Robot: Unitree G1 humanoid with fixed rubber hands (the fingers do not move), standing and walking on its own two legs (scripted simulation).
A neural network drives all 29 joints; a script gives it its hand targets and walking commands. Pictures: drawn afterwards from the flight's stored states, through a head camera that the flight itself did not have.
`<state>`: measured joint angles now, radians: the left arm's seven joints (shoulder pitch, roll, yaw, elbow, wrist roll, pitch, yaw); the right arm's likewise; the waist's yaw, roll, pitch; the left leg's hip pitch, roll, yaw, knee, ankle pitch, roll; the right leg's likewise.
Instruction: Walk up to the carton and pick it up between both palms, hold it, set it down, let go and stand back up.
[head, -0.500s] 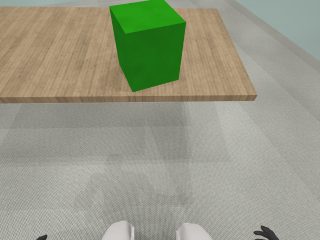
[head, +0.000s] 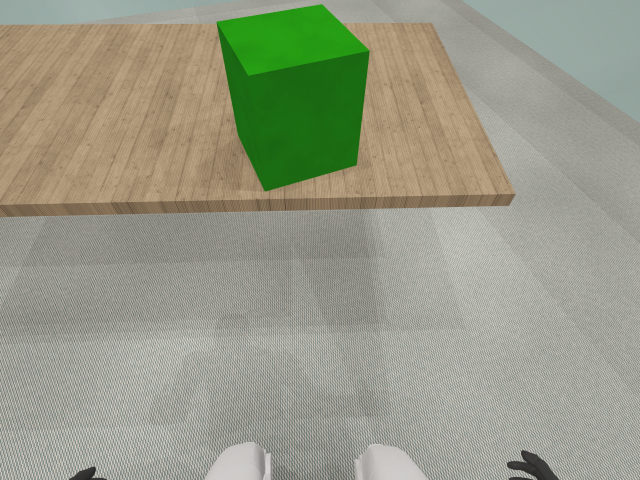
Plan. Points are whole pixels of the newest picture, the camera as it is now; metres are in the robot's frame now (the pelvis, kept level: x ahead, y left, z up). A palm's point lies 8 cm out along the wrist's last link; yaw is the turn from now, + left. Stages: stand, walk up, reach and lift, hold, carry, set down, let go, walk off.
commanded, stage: walk up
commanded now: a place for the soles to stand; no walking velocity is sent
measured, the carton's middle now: (292, 100) +0.77 +0.05 +0.03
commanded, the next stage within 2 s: none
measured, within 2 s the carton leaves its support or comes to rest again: neither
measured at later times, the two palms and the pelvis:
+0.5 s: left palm out of the picture +0.09 +0.32 -0.09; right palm out of the picture +0.10 -0.29 -0.11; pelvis +0.02 +0.00 +0.00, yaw +0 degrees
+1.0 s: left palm out of the picture +0.11 +0.32 -0.09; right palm out of the picture +0.13 -0.29 -0.11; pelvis +0.04 +0.01 +0.00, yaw +0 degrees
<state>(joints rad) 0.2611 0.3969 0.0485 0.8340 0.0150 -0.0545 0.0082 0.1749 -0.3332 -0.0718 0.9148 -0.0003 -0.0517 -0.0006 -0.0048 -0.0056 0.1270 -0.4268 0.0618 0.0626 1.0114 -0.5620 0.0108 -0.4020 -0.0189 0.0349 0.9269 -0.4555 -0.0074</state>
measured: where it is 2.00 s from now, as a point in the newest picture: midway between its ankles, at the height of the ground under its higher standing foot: outside the picture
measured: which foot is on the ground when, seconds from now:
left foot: down 0.00-0.82, up 0.84-1.00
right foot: down 0.00-0.08, up 0.10-0.30, down 0.32-1.00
